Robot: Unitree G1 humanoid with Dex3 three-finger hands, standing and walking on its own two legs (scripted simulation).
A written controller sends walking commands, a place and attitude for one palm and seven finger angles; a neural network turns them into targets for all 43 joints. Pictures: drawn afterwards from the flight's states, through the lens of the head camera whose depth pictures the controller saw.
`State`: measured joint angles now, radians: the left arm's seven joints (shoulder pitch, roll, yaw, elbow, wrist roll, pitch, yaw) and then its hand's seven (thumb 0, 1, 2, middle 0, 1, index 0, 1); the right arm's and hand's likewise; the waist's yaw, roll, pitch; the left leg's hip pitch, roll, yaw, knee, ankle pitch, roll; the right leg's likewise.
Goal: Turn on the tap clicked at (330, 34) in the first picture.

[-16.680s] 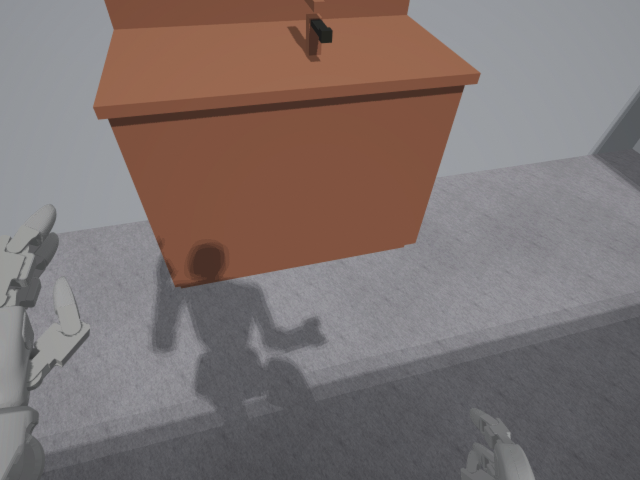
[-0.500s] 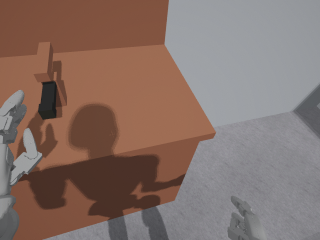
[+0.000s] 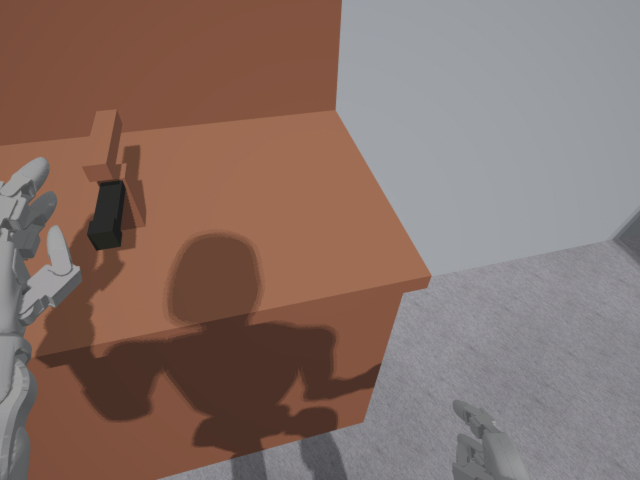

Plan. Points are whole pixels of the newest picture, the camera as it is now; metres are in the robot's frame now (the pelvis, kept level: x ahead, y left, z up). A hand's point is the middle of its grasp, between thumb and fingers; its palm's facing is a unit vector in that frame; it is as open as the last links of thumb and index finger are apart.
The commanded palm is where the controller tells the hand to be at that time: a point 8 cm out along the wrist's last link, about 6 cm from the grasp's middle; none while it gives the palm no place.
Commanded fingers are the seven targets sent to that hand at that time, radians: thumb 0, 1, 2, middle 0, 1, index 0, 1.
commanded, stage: turn the palm inward beside the body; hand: left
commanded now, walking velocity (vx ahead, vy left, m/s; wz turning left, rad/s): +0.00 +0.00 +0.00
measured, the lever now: (105, 234) +0.34 +0.31 +0.13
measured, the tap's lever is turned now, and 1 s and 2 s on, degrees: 0 0 0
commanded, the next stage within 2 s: none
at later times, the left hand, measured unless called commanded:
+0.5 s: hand (134, 314) +0.22 +0.21 +0.16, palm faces +0.47 -0.82 -0.31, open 7.4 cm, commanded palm +0.15 +0.25 +0.18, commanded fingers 0.00 0.90 0.90 -0.20 -0.30 -0.20 -0.30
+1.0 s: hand (113, 336) +0.19 +0.21 +0.17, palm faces +0.51 -0.84 -0.20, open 7.4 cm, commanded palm +0.14 +0.25 +0.18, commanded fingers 0.00 0.90 0.90 -0.20 -0.30 -0.20 -0.30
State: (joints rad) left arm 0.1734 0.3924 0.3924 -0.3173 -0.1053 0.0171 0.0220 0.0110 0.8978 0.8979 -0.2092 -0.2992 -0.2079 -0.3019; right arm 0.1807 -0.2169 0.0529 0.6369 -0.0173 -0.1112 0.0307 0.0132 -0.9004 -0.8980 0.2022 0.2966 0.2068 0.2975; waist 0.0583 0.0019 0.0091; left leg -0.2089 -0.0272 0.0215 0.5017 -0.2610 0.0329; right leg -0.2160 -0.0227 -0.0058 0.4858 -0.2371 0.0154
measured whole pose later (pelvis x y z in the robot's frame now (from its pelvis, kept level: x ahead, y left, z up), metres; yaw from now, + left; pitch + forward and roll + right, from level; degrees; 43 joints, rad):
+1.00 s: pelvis +0.01 -0.04 -0.01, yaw +3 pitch -1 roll +0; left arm 0.42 0.28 0.30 -0.53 -0.19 0.10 0.12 0.01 0.90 0.90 -0.21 -0.30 -0.21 -0.30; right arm 0.19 -0.22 0.03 0.66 0.03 -0.23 -0.08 0.01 -0.90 -0.90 0.20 0.30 0.20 0.30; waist 0.10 0.05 -0.07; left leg -0.27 0.00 -0.04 0.64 -0.35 -0.01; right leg -0.27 0.00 -0.07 0.64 -0.35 -0.03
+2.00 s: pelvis +0.01 -0.05 -0.01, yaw +3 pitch -3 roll +0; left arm 0.43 0.23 0.27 -0.63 -0.25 0.31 0.17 0.01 0.90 0.90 -0.21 -0.30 -0.21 -0.30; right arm 0.16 -0.23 0.05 0.68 0.04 -0.23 -0.09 0.01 -0.90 -0.90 0.20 0.30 0.20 0.30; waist 0.10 0.07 -0.06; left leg -0.22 0.01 -0.06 0.60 -0.32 -0.03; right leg -0.21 0.02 -0.09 0.60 -0.33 -0.05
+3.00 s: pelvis +0.01 -0.04 -0.01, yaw +3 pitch -1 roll +0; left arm 0.21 0.26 0.36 -0.29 -0.24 0.23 0.14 0.01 0.90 0.90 -0.19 -0.26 -0.19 -0.26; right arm 0.17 -0.23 0.04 0.70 0.04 -0.22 -0.11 0.01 -0.90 -0.90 0.20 0.30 0.20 0.30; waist 0.08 0.05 -0.04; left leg -0.23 0.00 -0.04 0.57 -0.31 -0.01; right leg -0.23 0.00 -0.07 0.57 -0.31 -0.03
